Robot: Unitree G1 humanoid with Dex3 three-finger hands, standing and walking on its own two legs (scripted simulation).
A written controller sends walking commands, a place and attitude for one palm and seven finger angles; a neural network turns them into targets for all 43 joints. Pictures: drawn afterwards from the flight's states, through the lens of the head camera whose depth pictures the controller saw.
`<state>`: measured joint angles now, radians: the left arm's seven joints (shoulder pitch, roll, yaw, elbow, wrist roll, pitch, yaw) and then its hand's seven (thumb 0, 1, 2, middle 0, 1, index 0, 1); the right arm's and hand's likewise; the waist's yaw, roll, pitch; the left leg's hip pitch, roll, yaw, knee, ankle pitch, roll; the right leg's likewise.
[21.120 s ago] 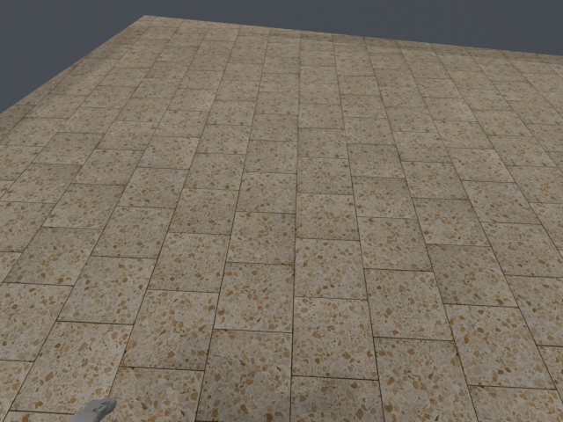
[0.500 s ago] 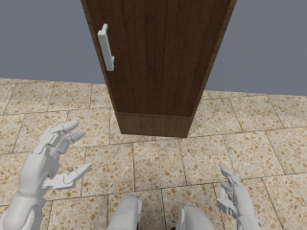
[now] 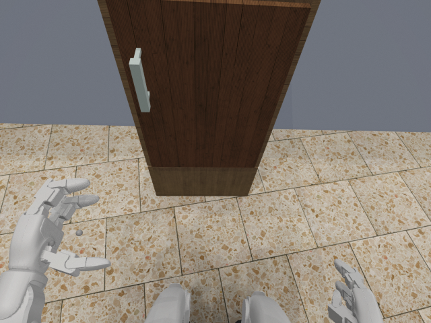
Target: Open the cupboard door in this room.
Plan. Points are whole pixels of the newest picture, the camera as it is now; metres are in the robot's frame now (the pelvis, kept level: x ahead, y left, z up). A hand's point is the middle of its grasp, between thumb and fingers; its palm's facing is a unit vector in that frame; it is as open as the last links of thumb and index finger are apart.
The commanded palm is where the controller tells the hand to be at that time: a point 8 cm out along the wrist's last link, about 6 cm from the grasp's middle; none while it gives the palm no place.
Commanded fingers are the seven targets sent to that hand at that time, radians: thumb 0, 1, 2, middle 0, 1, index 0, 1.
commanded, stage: raise the hand with hooked fingers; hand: left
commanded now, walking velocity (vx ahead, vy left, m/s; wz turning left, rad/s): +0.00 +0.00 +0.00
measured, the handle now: (142, 81) +0.61 +0.21 +0.04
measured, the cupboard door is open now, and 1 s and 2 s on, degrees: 0 0 0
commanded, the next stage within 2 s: move the hooked fingers beside the handle in 0.92 s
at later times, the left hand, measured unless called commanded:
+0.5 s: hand (50, 199) +0.30 +0.30 +0.05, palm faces +0.08 -1.00 -0.05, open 14.0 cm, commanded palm +0.27 +0.33 +0.06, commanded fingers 0.00 -0.50 0.30 -0.30 -1.20 -0.30 -1.20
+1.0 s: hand (63, 202) +0.29 +0.27 +0.05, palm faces +0.10 -0.99 -0.04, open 14.0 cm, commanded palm +0.27 +0.32 +0.06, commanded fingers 0.00 -0.50 0.30 -0.30 -1.20 -0.30 -1.20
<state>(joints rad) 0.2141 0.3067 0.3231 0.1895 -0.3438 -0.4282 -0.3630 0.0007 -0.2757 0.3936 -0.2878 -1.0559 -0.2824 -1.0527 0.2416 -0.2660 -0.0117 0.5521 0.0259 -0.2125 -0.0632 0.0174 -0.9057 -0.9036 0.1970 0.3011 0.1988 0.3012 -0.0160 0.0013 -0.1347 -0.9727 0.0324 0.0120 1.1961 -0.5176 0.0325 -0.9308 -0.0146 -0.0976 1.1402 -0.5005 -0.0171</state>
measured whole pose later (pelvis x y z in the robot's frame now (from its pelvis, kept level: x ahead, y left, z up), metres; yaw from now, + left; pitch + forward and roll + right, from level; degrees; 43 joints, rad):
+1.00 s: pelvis +0.01 +0.00 +0.01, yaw +0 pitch +17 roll -3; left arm 0.01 0.38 0.43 0.42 -0.36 -0.41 -0.44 -0.01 -0.50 0.30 -0.30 -1.20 -0.30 -1.20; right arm 0.26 -0.26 0.03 0.55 0.03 -0.15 -0.05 0.01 -0.90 -0.90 0.20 0.30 0.20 0.30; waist -0.01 0.01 -0.14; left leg -0.94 0.03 0.01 1.14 -0.51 0.03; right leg -0.90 -0.01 -0.10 1.09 -0.49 -0.02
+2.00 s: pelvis +0.01 +0.01 +0.00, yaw -2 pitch +23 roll -4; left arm -0.65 0.54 0.50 1.00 -0.18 -0.44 -0.38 -0.01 -0.50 0.30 -0.30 -1.20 -0.30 -1.20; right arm 0.32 -0.27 0.04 0.63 0.00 -0.03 -0.03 0.01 -0.90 -0.90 0.20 0.30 0.20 0.30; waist -0.11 0.01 -0.13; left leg -1.09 0.05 0.03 1.20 -0.52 0.05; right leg -1.05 0.00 -0.08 1.13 -0.48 0.00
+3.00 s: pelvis +0.01 +0.01 -0.02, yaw -4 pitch +29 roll -6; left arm -0.95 0.75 0.58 1.18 -0.07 -0.37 -0.35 -0.01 -0.50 0.30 -0.30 -1.20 -0.30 -1.20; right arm 0.38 -0.27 0.08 0.61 -0.02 0.09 0.00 0.01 -0.90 -0.90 0.20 0.30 0.20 0.30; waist -0.21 0.03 -0.10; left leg -1.24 0.07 0.00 1.27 -0.53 0.05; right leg -1.18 0.03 -0.10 1.14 -0.47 0.00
